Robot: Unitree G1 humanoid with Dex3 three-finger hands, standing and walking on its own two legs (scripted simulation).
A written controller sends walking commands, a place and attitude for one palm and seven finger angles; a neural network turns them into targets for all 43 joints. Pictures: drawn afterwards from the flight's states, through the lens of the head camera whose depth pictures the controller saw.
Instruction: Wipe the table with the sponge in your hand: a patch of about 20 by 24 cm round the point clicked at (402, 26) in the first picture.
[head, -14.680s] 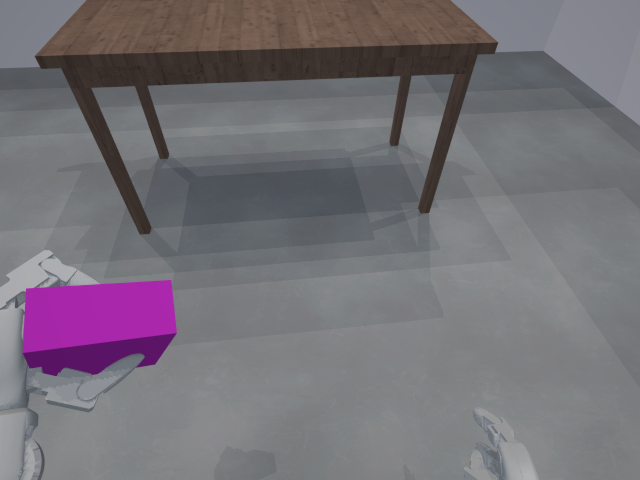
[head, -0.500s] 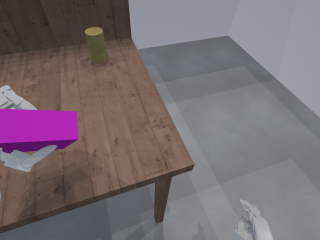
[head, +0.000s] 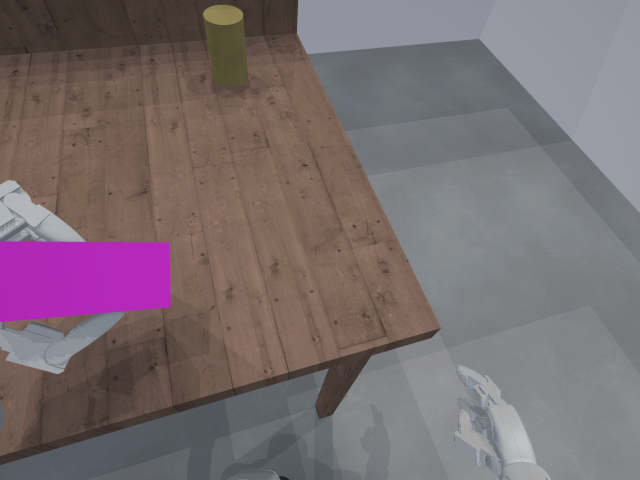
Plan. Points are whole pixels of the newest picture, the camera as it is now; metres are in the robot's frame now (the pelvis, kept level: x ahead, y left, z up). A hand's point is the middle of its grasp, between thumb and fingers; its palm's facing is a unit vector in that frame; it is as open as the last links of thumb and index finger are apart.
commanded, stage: come to a stop and stand still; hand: left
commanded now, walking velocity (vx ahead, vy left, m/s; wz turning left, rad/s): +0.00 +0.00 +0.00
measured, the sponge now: (105, 280) +0.25 +0.22 +0.16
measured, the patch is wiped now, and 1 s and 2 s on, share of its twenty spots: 0.00 0.00 0.00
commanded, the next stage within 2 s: look again from close up in 0.72 s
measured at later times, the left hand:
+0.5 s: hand (79, 336) +0.20 +0.22 +0.17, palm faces +0.34 -0.86 -0.38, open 9.2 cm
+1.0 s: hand (62, 349) +0.19 +0.23 +0.16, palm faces +0.36 -0.87 -0.34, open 9.2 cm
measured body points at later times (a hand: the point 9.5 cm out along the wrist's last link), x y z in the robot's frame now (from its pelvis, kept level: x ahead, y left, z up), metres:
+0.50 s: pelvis -0.02 -0.03 +0.01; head +0.01 -0.01 +0.45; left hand +0.17 +0.26 +0.19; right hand +0.17 -0.26 -0.06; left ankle +0.01 +0.06 -0.73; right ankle +0.00 -0.15 -0.73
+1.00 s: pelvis -0.03 -0.02 +0.01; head +0.00 +0.00 +0.46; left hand +0.16 +0.27 +0.18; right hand +0.17 -0.24 -0.06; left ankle +0.01 +0.06 -0.73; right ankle +0.00 -0.15 -0.73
